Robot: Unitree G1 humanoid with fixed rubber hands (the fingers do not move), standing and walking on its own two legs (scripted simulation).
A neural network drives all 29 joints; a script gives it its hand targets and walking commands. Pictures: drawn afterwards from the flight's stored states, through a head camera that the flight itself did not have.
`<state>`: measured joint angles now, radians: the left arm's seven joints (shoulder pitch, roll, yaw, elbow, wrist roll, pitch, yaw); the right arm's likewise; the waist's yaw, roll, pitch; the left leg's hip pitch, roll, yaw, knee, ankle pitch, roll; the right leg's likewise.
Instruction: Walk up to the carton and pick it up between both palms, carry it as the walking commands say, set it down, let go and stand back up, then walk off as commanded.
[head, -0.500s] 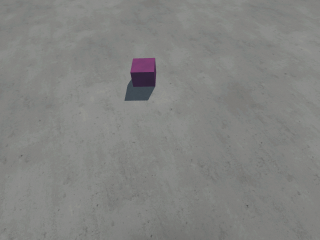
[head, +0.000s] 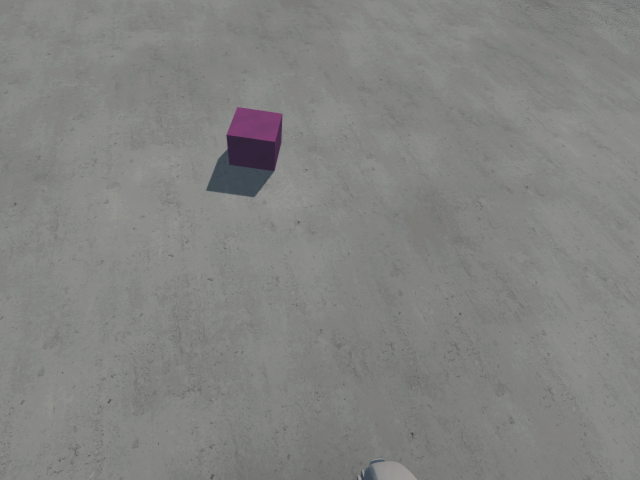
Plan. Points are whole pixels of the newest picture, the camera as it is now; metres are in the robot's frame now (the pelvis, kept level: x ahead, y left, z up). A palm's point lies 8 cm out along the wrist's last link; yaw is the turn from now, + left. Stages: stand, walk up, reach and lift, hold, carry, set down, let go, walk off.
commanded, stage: walk off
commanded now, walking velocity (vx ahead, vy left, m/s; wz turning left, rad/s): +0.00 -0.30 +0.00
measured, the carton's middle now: (255, 139) +1.60 +0.20 -0.70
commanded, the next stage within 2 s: stand in 1.84 s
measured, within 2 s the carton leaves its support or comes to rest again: neither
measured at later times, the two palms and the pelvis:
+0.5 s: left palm out of the picture +0.04 +0.05 -0.15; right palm out of the picture +0.10 -0.45 -0.14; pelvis +0.02 -0.19 -0.01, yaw +2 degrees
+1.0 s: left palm out of the picture +0.11 -0.09 -0.15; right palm out of the picture +0.01 -0.64 -0.15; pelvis +0.05 -0.36 -0.02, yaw +1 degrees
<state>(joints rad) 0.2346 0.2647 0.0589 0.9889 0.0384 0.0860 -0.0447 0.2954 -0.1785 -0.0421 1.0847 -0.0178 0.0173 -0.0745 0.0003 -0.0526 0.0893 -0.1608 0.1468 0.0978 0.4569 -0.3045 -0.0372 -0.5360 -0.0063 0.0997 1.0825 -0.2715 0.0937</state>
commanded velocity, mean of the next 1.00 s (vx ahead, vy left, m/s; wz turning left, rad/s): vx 0.00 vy -0.30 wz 0.00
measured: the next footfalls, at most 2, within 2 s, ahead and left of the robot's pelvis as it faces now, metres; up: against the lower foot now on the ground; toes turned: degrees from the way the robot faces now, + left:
right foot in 0.18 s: +0.08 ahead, -0.24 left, +0.00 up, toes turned -4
left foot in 0.60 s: +0.03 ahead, -0.13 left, +0.00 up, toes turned +11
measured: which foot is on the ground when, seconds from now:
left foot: down 0.00-0.18, up 0.20-0.58, down 0.60-1.00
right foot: up 0.00-0.16, down 0.18-0.60, up 0.62-0.98, down 1.00-1.00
